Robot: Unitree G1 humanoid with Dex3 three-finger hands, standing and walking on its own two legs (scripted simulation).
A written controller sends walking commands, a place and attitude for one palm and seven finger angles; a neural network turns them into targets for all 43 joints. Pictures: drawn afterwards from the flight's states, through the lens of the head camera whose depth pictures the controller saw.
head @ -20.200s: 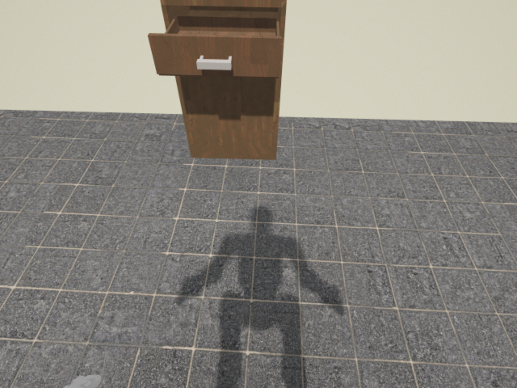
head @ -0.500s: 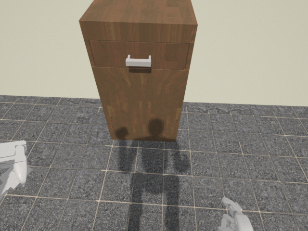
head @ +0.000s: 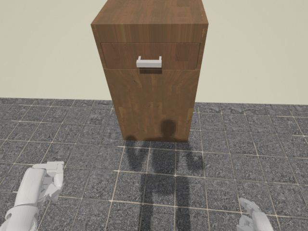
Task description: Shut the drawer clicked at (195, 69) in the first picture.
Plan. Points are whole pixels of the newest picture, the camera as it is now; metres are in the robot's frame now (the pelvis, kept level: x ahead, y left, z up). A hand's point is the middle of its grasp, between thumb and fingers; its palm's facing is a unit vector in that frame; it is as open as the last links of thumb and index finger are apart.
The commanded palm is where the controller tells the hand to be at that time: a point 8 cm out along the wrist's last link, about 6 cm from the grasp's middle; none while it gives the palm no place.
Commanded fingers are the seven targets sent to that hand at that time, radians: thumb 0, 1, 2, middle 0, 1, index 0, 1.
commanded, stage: let the arm hang, fingers relaxed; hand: left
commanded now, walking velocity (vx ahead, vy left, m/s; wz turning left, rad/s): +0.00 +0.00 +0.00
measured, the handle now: (149, 60) +0.84 +0.08 -0.02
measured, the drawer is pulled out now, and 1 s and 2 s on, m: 0.00 0.00 0.00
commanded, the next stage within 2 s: look to check the result in 1.00 s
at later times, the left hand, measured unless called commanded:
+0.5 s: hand out of the picture -0.09 +0.19 -0.16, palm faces +0.03 -0.97 -0.24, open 5.5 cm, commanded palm none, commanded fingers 0.00 0.90 0.90 -0.20 -0.30 -0.20 -0.30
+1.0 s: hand out of the picture -0.03 +0.14 -0.17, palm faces +0.04 -0.99 -0.17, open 7.3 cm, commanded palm none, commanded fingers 0.00 0.90 0.90 -0.20 -0.30 -0.20 -0.30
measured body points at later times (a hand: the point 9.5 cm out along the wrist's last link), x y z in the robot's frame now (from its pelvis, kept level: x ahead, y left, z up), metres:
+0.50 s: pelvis -0.02 +0.00 +0.01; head +0.01 -0.01 +0.46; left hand -0.09 +0.24 -0.14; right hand -0.05 -0.22 -0.15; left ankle +0.03 +0.11 -0.73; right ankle -0.04 -0.12 -0.73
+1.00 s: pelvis -0.01 -0.01 +0.01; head -0.01 -0.01 +0.46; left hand -0.03 +0.20 -0.15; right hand -0.04 -0.21 -0.16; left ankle +0.04 +0.11 -0.73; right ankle -0.04 -0.12 -0.73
